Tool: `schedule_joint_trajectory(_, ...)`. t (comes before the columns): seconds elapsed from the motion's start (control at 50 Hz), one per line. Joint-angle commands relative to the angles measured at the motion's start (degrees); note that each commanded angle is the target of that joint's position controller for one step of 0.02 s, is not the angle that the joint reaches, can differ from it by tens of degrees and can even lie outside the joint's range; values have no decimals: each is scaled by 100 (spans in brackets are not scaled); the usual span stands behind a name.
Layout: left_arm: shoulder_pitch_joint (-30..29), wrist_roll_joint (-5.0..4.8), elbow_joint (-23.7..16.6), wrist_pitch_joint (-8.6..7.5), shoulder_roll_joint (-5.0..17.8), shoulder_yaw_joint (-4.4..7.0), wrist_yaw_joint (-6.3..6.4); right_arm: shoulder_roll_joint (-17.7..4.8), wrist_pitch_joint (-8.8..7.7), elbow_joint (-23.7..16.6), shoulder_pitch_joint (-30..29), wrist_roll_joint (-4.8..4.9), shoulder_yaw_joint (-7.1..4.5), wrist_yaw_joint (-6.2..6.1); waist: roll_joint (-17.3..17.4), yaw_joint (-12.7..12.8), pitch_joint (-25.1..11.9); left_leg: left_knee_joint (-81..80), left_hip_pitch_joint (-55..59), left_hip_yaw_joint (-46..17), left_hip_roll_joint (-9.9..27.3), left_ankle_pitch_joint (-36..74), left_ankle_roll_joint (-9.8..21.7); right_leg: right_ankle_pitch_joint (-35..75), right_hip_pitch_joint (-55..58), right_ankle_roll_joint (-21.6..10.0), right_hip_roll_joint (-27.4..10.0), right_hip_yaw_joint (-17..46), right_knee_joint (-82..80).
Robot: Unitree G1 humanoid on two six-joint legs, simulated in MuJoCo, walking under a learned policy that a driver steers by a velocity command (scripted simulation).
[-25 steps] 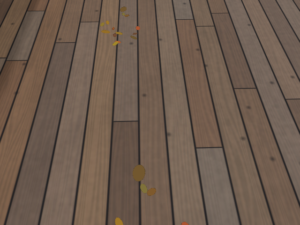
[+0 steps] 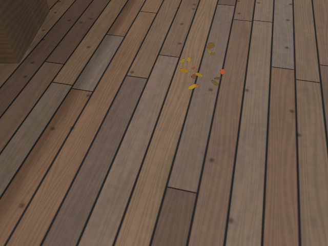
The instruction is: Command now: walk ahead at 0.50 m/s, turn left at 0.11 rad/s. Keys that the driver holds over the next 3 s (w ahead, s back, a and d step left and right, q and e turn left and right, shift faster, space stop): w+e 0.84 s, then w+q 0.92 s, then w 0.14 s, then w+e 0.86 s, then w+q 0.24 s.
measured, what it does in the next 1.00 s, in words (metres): walks ahead, turning right: left foot, then right foot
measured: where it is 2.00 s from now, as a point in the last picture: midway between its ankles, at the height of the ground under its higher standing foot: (231, 133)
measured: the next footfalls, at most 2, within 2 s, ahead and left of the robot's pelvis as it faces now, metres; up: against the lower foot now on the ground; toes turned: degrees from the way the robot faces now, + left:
left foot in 0.26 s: +0.30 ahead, +0.15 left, +0.00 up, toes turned -6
right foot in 0.78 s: +0.51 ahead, -0.18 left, +0.00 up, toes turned -25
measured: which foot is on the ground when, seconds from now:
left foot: up 0.00-0.24, down 0.26-0.76, up 0.78-1.00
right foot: down 0.00-0.28, up 0.30-0.76, down 0.78-1.00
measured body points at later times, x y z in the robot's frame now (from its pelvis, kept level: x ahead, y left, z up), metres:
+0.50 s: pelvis +0.26 +0.04 +0.00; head +0.28 +0.04 +0.45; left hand +0.43 +0.30 -0.11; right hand +0.28 -0.25 -0.11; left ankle +0.26 +0.15 -0.74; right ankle +0.27 -0.12 -0.66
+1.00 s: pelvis +0.49 -0.11 +0.00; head +0.51 -0.13 +0.45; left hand +0.70 +0.10 -0.10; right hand +0.50 -0.42 -0.11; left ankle +0.63 +0.03 -0.66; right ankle +0.47 -0.17 -0.74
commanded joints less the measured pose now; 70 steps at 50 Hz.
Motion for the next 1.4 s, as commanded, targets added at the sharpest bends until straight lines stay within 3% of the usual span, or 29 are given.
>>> schedule_joint_trajectory(0.02,-49,-83,-233,-73,848,185,16,-183,-124,-530,-298,-86,-22,21,-827,-53,50,-818,-823,-13,375,400,-101,899,539,-1135,-1474,1568,-1276)
schedule_joint_trajectory(0.08,94,-142,-118,11,1040,238,57,-40,-225,-640,-873,-88,63,68,-731,99,93,-2119,-364,118,241,1310,-194,1154,346,-1041,-1260,1162,-1285)
schedule_joint_trajectory(0.18,580,-220,106,144,1137,266,107,-246,-336,-792,-1490,10,1,158,-784,215,111,-3163,365,68,-35,1871,-220,897,466,-855,-1383,1377,-974)
schedule_joint_trajectory(0.26,521,-152,100,206,930,199,145,-742,-394,-496,-287,-56,-256,68,-701,-552,-551,-3656,2575,-15,157,1556,207,1198,67,-397,-962,1235,568)
schedule_joint_trajectory(0.28,488,1,-86,183,509,51,144,-1164,-370,-406,679,-148,-365,-2,99,-933,-1442,-3522,4085,-1132,1326,1493,557,-177,-883,-145,-508,822,2362)
schedule_joint_trajectory(0.3,1195,-164,-211,106,210,-33,161,-1410,-268,-271,888,-154,-421,40,1717,-614,-1985,-4136,5149,-3349,2358,80,1285,-2370,-2585,91,-22,434,3982)
schedule_joint_trajectory(0.32,965,-270,-109,114,791,112,179,-894,-261,-283,768,-99,-304,63,984,-730,-1419,-4469,4664,-3477,2156,-829,1188,-2157,-3094,123,-330,800,4695)
schedule_joint_trajectory(0.34,520,-288,-201,133,977,188,169,-638,-272,-272,501,-64,-224,59,652,-713,-778,-4554,4073,-2651,1971,-645,1022,-1643,-3274,105,-506,756,4825)
schedule_joint_trajectory(0.42,272,-209,-251,318,612,196,127,-244,-361,-154,-328,-151,-140,82,478,-205,-45,-5153,2477,-872,1363,1202,916,-640,-2541,211,-976,612,4348)
schedule_joint_trajectory(0.58,-814,-151,-716,365,331,77,-75,-707,-364,222,-185,-100,-314,-29,18,-380,283,-5472,2455,734,1307,2280,898,1104,-2465,245,-943,275,2308)
schedule_joint_trajectory(0.68,-1497,-148,-1094,395,467,96,-211,-971,-219,462,143,50,-410,-43,-15,-513,470,-5161,3187,1159,1531,2666,677,723,-2398,-69,-785,-80,1520)
schedule_joint_trajectory(0.72,-1324,-122,-1153,425,639,187,-228,-1149,-141,479,120,100,-461,-63,142,-305,220,-4446,3415,1363,1526,4381,551,130,-1843,-296,-454,-407,1439)
schedule_joint_trajectory(0.76,77,-141,-812,470,1088,467,-164,-1132,-58,446,38,132,-436,-97,56,496,-579,-2442,2914,1677,1224,5380,286,224,181,-650,91,-653,1057)
schedule_joint_trajectory(0.78,1000,-178,-604,535,1606,668,-40,-843,-83,347,193,-42,-311,-112,-674,807,-1116,-590,1466,1709,949,3474,-1,302,1936,-1000,-567,556,924)
schedule_joint_trajectory(0.8,665,-219,-715,459,2191,692,-33,-56,-239,-3,705,-233,-42,-27,-2028,22,-1690,1280,-945,949,-249,-1488,-323,-969,3511,-2109,-1939,3941,146)
schedule_joint_trajectory(0.82,795,-185,-870,364,1628,539,-72,-600,-430,-21,9,3,-128,42,-1192,534,-2058,1731,-1511,-161,-169,-1452,-208,-1633,3564,-2081,-2143,4680,-614)
schedule_joint_trajectory(0.84,591,-129,-807,273,1345,443,-89,-830,-526,-179,-475,187,-189,70,-936,531,-1189,1565,-1878,-117,61,-858,-63,-1191,2957,-1792,-1996,3891,-692)
schedule_joint_trajectory(0.86,247,-120,-799,238,1125,370,-77,-725,-561,-75,-400,131,-150,37,-486,253,-813,1086,-1592,-79,364,-335,-2,-550,2157,-1573,-1811,3115,-639)
schedule_joint_trajectory(0.88,-148,-84,-852,234,880,288,-56,-720,-534,53,-312,8,-168,6,-416,29,-527,630,-1176,-37,577,-19,-36,220,1426,-1411,-1610,2461,-656)
schedule_joint_trajectory(0.92,-411,31,-901,186,698,208,-27,-667,-376,211,-25,-12,-185,35,-632,-219,-460,348,-527,-31,747,328,-98,1120,695,-1345,-1430,1892,-904)
schedule_joint_trajectory(1.0,-192,27,-603,43,876,234,24,-408,-165,209,-303,-26,-116,15,-503,-170,-88,-433,-828,40,768,1257,-287,1839,398,-1270,-1343,974,-1317)
schedule_joint_trajectory(1.18,226,6,-45,68,950,237,112,-187,-251,-136,-1429,68,-1,255,-442,345,477,-2776,-1047,176,301,2813,-9,1715,1444,-783,-1455,-161,-1504)
schedule_joint_trajectory(1.24,270,-32,65,207,1008,271,163,-181,-269,-320,-1560,40,9,388,-486,305,429,-2989,-1210,404,125,2032,195,2930,2165,-699,-1667,-294,-980)
schedule_joint_trajectory(1.3,86,-34,-4,351,1240,323,292,-534,-210,-280,-767,7,-167,399,-848,-220,-291,-2874,53,918,-438,1114,533,5899,2316,-469,-1597,-553,531)
schedule_joint_trajectory(1.32,-24,-46,-40,387,1240,306,335,-809,-199,-115,61,15,-316,343,-737,-696,-730,-3189,1306,878,-596,1424,739,5860,1810,-291,-1418,-735,1689)
schedule_joint_trajectory(1.34,55,46,-168,331,1066,212,368,-1275,-146,1,954,8,-460,239,-85,-1035,-1400,-3223,3148,-528,306,1686,1156,3976,408,-77,-1143,-791,3470)
schedule_joint_trajectory(1.36,754,166,-315,163,270,-36,201,-1530,-181,-5,941,73,-495,238,1223,-399,-1974,-3636,5154,-3648,1615,676,2279,-1917,-2191,293,193,-205,5350)
schedule_joint_trajectory(1.38,167,-18,-310,-56,777,39,86,-1011,-177,-33,1097,83,-366,213,571,-866,-2176,-4207,5416,-4105,1609,98,2172,-2169,-2866,179,45,727,5821)
schedule_joint_trajectory(1.4,-389,-225,-539,-193,980,87,18,-852,-178,-76,838,39,-319,176,309,-899,-1347,-4380,4800,-3278,1464,304,1904,-1645,-3237,76,-255,726,5624)
Over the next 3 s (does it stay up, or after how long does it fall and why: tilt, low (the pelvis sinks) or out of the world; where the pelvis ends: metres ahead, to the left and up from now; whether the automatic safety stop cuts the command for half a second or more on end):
stays up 1.55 -0.38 0.00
